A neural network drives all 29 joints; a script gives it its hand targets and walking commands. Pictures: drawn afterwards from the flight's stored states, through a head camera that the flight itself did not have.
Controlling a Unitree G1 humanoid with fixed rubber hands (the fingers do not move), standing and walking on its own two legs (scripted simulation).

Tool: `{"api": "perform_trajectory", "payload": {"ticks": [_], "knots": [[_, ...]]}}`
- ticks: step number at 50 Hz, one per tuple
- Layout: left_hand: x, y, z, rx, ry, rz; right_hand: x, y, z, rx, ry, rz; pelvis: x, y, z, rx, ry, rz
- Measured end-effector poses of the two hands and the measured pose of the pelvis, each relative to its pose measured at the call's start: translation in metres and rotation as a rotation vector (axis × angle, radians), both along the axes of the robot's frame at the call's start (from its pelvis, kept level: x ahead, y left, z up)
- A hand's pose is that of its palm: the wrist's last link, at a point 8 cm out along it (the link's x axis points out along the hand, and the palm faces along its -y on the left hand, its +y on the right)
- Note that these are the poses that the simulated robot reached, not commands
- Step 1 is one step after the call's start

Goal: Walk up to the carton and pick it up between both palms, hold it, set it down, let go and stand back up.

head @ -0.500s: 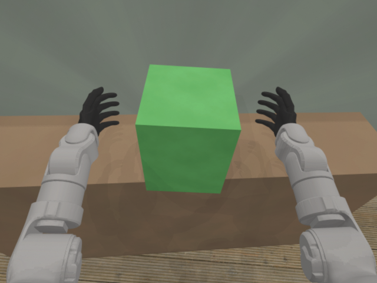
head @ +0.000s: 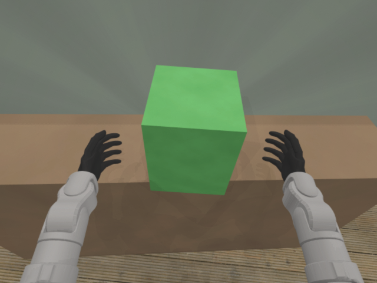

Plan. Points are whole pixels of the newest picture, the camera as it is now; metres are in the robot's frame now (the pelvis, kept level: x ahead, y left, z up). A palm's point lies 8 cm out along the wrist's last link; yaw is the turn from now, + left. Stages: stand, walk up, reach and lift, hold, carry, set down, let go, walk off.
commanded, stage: set down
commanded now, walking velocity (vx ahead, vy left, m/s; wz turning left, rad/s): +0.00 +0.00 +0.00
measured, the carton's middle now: (191, 133) +0.46 +0.00 +0.04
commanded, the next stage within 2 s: let go in 1.74 s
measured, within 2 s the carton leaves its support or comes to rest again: neither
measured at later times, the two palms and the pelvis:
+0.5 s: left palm (84, 211) +0.26 +0.22 +0.02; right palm (291, 210) +0.26 -0.20 +0.04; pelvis +0.02 +0.00 +0.00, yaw +0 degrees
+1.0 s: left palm (82, 237) +0.22 +0.22 -0.01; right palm (287, 234) +0.23 -0.20 -0.01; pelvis +0.03 +0.00 +0.00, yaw -1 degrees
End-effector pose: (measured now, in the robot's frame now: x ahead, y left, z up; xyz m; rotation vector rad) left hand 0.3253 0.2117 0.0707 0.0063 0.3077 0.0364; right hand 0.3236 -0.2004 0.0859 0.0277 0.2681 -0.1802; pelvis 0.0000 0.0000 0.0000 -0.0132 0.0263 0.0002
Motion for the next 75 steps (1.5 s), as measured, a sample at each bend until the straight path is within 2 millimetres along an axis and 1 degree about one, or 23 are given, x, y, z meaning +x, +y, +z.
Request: {"api": "perform_trajectory", "payload": {"ticks": [6, 11, 21, 30, 35, 39, 46, 51, 56, 62, 68, 75], "knots": [[-0.013, 0.002, -0.005, 0.003, -0.013, -0.001, -0.011, 0.001, -0.006, -0.004, -0.004, 0.023, 0.004, 0.001, 0.001, 0.0, 0.002, -0.006], [-0.026, 0.006, -0.011, 0.007, -0.011, 0.006, -0.025, 0.004, -0.018, -0.001, 0.009, 0.031, 0.009, 0.001, 0.001, -0.001, -0.011, -0.004], [-0.059, 0.009, -0.036, 0.003, 0.009, 0.02, -0.058, 0.004, -0.042, -0.013, 0.042, 0.031, 0.017, 0.003, 0.001, -0.003, -0.032, -0.005], [-0.083, 0.008, -0.057, 0.006, 0.006, 0.034, -0.079, 0.001, -0.062, -0.023, 0.059, 0.031, 0.019, 0.003, 0.001, -0.007, -0.037, -0.01], [-0.094, 0.007, -0.071, 0.016, 0.04, 0.038, -0.088, 0.002, -0.08, -0.026, 0.099, 0.037, 0.02, 0.002, 0.0, -0.006, -0.037, -0.014], [-0.099, 0.006, -0.079, 0.022, 0.093, 0.039, -0.092, 0.001, -0.09, -0.031, 0.143, 0.039, 0.021, 0.001, 0.0, -0.003, -0.03, -0.019], [-0.102, 0.008, -0.079, 0.054, 0.139, 0.027, -0.093, 0.001, -0.092, -0.043, 0.158, 0.047, 0.027, -0.001, 0.0, 0.001, -0.033, -0.022], [-0.11, 0.012, -0.085, 0.076, 0.201, 0.036, -0.101, 0.002, -0.1, -0.044, 0.195, 0.049, 0.032, -0.003, 0.001, 0.003, -0.042, -0.022], [-0.122, 0.014, -0.094, 0.09, 0.269, 0.047, -0.112, 0.001, -0.112, -0.048, 0.248, 0.051, 0.036, -0.004, 0.0, 0.006, -0.047, -0.025], [-0.133, 0.013, -0.108, 0.104, 0.339, 0.05, -0.125, -0.005, -0.126, -0.067, 0.303, 0.058, 0.037, -0.006, -0.001, 0.009, -0.045, -0.031], [-0.137, 0.012, -0.119, 0.12, 0.385, 0.046, -0.131, -0.01, -0.138, -0.087, 0.336, 0.069, 0.038, -0.007, -0.001, 0.011, -0.036, -0.036], [-0.14, 0.014, -0.129, 0.136, 0.435, 0.044, -0.135, -0.011, -0.15, -0.097, 0.372, 0.082, 0.041, -0.009, -0.002, 0.012, -0.032, -0.034]]}}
